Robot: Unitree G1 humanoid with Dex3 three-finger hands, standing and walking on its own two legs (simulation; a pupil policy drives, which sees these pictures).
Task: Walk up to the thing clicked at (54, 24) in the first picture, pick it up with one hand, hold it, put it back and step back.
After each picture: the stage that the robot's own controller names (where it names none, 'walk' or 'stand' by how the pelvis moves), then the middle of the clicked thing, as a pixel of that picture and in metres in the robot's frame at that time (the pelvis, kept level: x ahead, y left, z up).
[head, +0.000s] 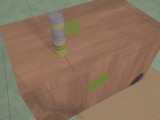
stand; (58, 36) +0.67 +0.16 -0.04
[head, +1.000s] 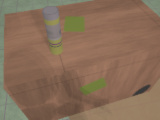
rise first; (54, 32) +0.64 +0.18 -0.01
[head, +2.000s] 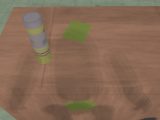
stand; (39, 40) +0.54 +0.23 +0.00
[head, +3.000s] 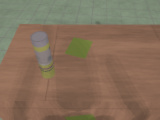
stand; (44, 57) +0.53 +0.21 -0.04
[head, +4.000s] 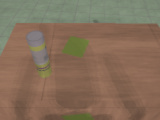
stand; (40, 56) +0.53 +0.23 -0.04
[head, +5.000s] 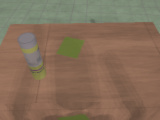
stand; (33, 58) +0.52 +0.25 -0.04
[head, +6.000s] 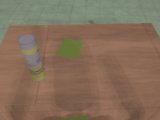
stand; (33, 59) +0.51 +0.26 -0.04
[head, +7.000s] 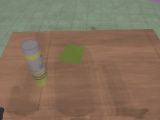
rise first; (36, 65) +0.50 +0.25 -0.04
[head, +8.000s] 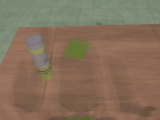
go down; (40, 59) +0.51 +0.25 -0.04
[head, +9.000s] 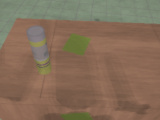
go down; (40, 52) +0.53 +0.23 -0.03
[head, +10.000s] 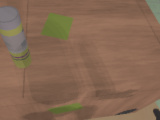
go down; (16, 42) +0.49 +0.23 +0.02
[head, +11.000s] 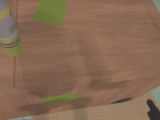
close in; (4, 27) +0.51 +0.23 +0.04
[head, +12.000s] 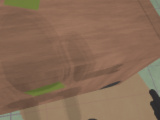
close; out of the picture +0.54 +0.25 +0.07
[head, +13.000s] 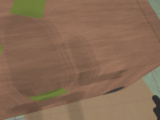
lift; out of the picture +0.51 +0.25 +0.06
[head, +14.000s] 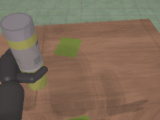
lift; (29, 58) +0.35 +0.17 +0.17
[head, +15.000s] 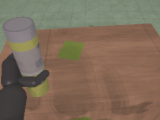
hold; (30, 62) +0.33 +0.17 +0.17
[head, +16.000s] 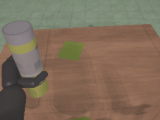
hold; (29, 64) +0.34 +0.18 +0.15
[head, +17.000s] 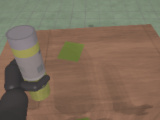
crouch; (32, 67) +0.33 +0.17 +0.14
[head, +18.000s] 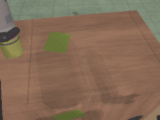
crouch; (1, 21) +0.48 +0.23 +0.19
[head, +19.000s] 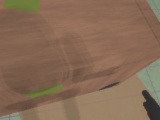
lower; out of the picture +0.54 +0.25 +0.07
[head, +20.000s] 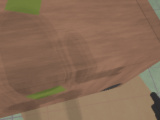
lower; out of the picture +0.53 +0.25 +0.07
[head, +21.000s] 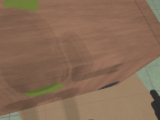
lower; out of the picture +0.53 +0.26 +0.07
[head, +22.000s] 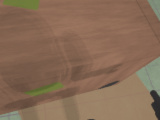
lower; out of the picture +0.54 +0.26 +0.07
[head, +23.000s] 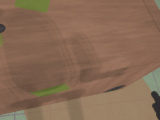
open; out of the picture +0.53 +0.24 +0.07
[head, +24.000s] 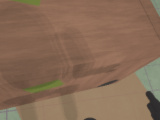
sink last; out of the picture +0.52 +0.25 +0.07
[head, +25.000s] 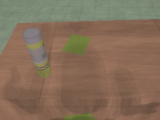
sink last; (38, 55) +0.51 +0.25 +0.01
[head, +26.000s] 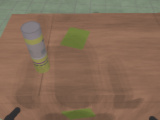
stand; (37, 50) +0.50 +0.23 +0.01
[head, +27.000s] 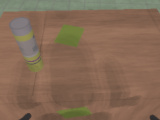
stand; (29, 47) +0.51 +0.25 +0.02
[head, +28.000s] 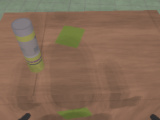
stand; (30, 48) +0.51 +0.24 +0.02
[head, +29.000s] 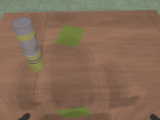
stand; (30, 47) +0.51 +0.25 +0.02
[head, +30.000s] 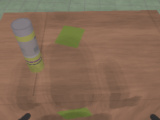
stand; (30, 48) +0.50 +0.24 +0.02
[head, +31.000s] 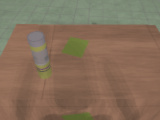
stand; (41, 57) +0.53 +0.23 -0.03
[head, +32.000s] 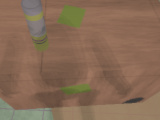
walk; (37, 27) +0.58 +0.20 -0.02
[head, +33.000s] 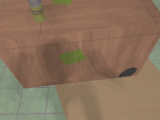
walk; (34, 0) +0.84 +0.31 -0.01
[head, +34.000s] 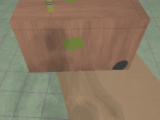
stand; out of the picture +1.13 +0.29 -0.02
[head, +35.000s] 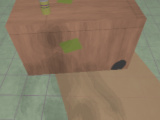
stand; out of the picture +1.11 +0.31 -0.04
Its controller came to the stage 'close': yes
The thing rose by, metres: 0.22
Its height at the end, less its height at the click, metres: +0.00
